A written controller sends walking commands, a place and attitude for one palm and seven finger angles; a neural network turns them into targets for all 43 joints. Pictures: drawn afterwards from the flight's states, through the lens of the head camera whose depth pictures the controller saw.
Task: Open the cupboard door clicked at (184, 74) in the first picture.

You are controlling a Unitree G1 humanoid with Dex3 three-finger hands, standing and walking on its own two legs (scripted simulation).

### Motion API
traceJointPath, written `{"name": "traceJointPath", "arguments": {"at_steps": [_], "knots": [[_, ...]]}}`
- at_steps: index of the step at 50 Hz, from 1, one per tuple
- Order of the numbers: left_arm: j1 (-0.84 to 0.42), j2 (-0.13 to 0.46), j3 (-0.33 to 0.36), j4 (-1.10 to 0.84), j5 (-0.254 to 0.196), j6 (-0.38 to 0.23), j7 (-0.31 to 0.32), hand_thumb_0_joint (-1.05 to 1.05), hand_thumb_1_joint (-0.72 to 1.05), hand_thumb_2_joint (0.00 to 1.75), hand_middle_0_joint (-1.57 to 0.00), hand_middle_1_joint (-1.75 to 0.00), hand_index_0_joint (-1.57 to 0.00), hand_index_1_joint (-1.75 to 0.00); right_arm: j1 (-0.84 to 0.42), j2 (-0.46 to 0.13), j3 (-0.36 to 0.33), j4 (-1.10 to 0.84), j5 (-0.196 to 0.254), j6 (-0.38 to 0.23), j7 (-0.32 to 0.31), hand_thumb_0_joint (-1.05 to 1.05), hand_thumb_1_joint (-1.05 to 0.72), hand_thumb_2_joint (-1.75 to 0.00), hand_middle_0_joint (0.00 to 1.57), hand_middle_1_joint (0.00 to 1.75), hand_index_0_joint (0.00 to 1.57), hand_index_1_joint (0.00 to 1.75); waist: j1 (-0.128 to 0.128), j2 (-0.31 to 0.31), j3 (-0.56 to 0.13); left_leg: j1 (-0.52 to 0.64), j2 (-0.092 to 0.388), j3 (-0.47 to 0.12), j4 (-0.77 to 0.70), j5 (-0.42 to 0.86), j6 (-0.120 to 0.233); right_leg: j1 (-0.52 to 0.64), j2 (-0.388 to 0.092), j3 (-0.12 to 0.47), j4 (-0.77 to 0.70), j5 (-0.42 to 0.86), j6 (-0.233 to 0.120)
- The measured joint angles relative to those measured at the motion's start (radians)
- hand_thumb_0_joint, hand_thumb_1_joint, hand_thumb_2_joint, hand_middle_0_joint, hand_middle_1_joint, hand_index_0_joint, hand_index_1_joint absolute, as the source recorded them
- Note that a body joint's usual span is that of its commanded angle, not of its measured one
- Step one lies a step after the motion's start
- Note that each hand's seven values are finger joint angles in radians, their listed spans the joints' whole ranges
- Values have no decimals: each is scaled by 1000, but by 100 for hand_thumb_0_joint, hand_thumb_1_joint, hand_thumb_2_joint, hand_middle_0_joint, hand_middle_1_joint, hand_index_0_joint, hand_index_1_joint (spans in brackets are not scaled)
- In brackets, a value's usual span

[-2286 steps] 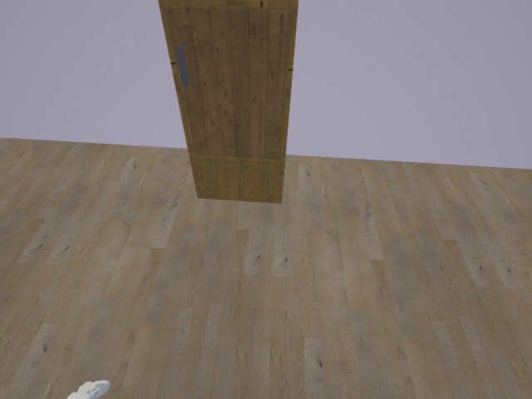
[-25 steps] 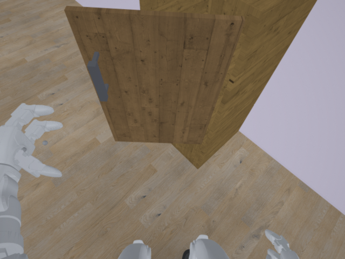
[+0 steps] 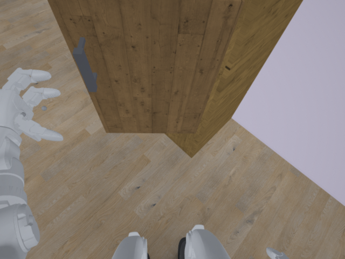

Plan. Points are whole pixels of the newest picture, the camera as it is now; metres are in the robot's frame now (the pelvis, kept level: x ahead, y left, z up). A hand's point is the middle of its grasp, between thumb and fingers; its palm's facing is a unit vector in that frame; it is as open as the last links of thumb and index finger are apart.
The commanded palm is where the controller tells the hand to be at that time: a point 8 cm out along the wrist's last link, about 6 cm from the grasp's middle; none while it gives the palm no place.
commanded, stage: move the hooked fingers beside the handle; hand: left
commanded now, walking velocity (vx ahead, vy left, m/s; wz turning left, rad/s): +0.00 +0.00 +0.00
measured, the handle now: (87, 66) +0.57 +0.21 +0.04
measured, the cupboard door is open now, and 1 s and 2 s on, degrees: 46 46 46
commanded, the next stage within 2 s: slide the fingers in behind the handle in 1.42 s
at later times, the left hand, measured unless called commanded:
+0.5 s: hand (57, 81) +0.51 +0.27 +0.05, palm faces +0.00 -1.00 -0.03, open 14.0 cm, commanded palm +0.49 +0.31 +0.05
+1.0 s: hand (54, 78) +0.52 +0.28 +0.05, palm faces +0.00 -1.00 -0.03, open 13.9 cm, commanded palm +0.50 +0.31 +0.05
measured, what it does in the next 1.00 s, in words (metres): stands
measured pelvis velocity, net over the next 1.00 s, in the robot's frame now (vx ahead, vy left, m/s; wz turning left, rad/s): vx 0.02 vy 0.01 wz -0.03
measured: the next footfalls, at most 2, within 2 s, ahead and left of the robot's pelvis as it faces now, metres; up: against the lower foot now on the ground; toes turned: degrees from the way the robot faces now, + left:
none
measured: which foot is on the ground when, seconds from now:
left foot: down 0.00-1.00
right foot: down 0.00-1.00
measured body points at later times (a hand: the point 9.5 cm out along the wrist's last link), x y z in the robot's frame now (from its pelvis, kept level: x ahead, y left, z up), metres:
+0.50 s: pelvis +0.00 +0.01 -0.01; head +0.16 +0.04 +0.40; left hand +0.50 +0.32 +0.06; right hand +0.01 -0.27 -0.11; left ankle +0.00 +0.09 -0.67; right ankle +0.05 -0.11 -0.67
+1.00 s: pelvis +0.02 +0.01 -0.01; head +0.18 +0.05 +0.41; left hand +0.51 +0.33 +0.05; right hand +0.00 -0.26 -0.10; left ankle +0.00 +0.09 -0.67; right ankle +0.05 -0.11 -0.67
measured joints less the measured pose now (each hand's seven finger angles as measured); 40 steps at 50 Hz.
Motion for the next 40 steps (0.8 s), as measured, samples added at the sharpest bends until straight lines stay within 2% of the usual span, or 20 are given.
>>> {"name": "traceJointPath", "arguments": {"at_steps": [6,13,19,28,32,36,40], "knots": [[-67,18,4,73,27,-13,8,-2,-50,30,-30,-120,-30,-120,11,-2,4,9,-5,29,2,1,-91,-90,21,30,21,30,-13,-3,5,-27,0,-2,16,-3,3,-24,0,-2,10,0,2],[-161,63,17,128,63,-29,26,-2,-50,30,-30,-120,-30,-120,14,-7,9,17,-15,54,2,1,-91,-90,21,30,21,30,-40,-3,12,-72,3,-10,44,-9,4,-62,1,-10,27,-2,2],[-249,107,-2,196,83,0,30,-2,-50,30,-30,-120,-30,-120,21,-12,18,16,-17,75,2,1,-91,-90,21,30,21,30,-63,3,16,-106,4,-16,56,-11,6,-90,1,-16,31,-1,4],[-326,176,40,228,124,6,51,-2,-50,30,-30,-120,-30,-120,36,-11,28,-1,-28,101,9,0,-91,-90,21,30,21,30,-103,7,17,-164,14,-16,82,-23,7,-146,10,-15,46,-4,5],[-364,210,49,251,134,30,45,-2,-50,30,-30,-120,-30,-120,42,-10,37,-5,-29,117,12,0,-91,-90,21,30,21,30,-116,10,22,-181,19,-20,89,-28,8,-159,15,-19,45,-4,5],[-367,233,52,251,142,45,37,-2,-49,30,-30,-120,-30,-120,51,-7,38,-14,-30,130,15,0,-91,-90,21,30,21,30,-122,15,24,-189,22,-20,88,-30,9,-166,19,-18,39,-3,7],[-333,224,63,223,131,44,29,-2,-49,30,-30,-119,-30,-120,62,-4,35,-19,-31,141,22,0,-91,-90,21,30,21,30,-117,16,22,-184,24,-15,79,-32,11,-163,22,-12,29,-2,10]]}}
